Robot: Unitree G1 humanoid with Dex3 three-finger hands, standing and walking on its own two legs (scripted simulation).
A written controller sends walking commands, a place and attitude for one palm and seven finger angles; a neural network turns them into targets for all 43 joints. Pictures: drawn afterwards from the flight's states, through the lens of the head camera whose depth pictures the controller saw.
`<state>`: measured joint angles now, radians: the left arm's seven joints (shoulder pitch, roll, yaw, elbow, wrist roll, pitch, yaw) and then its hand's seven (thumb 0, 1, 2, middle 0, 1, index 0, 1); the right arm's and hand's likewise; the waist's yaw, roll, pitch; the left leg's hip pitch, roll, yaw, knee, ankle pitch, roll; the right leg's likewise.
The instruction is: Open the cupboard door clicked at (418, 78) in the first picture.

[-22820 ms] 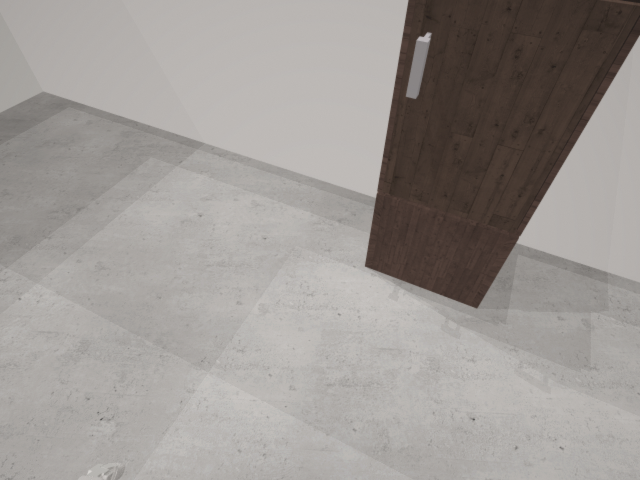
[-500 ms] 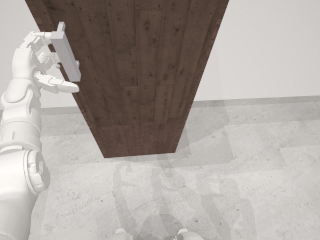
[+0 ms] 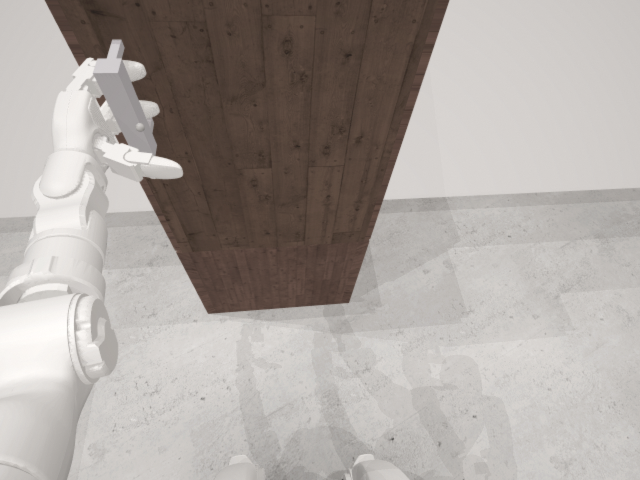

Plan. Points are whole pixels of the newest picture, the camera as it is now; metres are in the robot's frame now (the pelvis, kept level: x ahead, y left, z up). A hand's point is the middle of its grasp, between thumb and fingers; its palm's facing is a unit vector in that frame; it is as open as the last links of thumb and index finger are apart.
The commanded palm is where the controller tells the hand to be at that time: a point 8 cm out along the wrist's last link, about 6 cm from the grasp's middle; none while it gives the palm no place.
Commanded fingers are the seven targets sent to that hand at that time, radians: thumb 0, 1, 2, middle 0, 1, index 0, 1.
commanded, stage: slide the fingers in behind the handle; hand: left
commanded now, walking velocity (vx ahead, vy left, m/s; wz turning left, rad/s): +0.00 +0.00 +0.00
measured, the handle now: (131, 101) +0.56 +0.19 +0.12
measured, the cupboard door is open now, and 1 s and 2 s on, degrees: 0 0 19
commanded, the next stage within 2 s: close the thumb around the handle in 0.52 s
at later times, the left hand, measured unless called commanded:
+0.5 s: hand (148, 127) +0.51 +0.17 +0.13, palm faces +0.03 -1.00 +0.00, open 14.0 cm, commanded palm +0.48 +0.21 +0.12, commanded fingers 0.00 -0.50 0.30 -0.30 -1.20 -0.30 -1.20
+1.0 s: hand (148, 126) +0.52 +0.17 +0.12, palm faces +0.02 -1.00 +0.00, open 9.9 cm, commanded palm +0.49 +0.21 +0.12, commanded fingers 0.00 0.62 0.78 -0.38 -1.32 -0.38 -1.32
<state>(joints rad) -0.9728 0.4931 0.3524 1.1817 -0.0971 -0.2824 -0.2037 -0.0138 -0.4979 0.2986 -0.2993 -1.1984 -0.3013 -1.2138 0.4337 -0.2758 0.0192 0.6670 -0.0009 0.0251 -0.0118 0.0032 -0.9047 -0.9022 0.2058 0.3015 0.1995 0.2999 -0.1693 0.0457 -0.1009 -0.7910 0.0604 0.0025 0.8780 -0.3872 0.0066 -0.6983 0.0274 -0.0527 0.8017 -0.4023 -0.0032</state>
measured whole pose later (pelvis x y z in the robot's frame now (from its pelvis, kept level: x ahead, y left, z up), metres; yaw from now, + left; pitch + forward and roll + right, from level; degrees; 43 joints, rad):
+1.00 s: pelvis +0.00 +0.00 +0.00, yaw +0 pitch +17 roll -3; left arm -0.97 0.46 0.34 1.18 -0.10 -0.29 -0.17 -0.01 0.10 0.56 -0.34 -1.26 -0.34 -1.27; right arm 0.42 -0.27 0.02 0.67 0.00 0.03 -0.01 0.00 -0.90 -0.90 0.21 0.30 0.20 0.30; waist -0.16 0.05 -0.10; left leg -0.78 0.05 0.00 0.87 -0.39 0.01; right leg -0.69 0.02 -0.05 0.80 -0.41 0.00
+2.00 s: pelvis +0.02 -0.01 +0.02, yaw -1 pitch +8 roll -1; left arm -0.31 0.07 0.18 0.40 -0.13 -0.14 0.17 0.01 0.66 0.73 -0.36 -1.34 -0.38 -1.35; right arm 0.28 -0.23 0.00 0.59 0.01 0.02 0.01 0.01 -0.91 -0.90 0.20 0.30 0.20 0.30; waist -0.04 0.05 -0.12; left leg -0.51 0.05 0.04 0.73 -0.37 0.00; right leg -0.45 0.02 -0.01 0.70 -0.39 -0.01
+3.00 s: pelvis +0.00 -0.03 +0.02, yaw +4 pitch +0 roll +0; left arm 0.02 -0.10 -0.25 0.00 0.05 0.05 0.56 0.01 0.12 0.56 -0.34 -1.26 -0.35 -1.27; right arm 0.14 -0.18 0.01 0.61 -0.04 0.08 -0.01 0.01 -0.91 -0.90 0.20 0.30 0.20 0.30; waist 0.01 0.06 -0.05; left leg -0.36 0.03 -0.04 0.69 -0.33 -0.03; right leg -0.28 0.00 -0.09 0.68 -0.40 -0.04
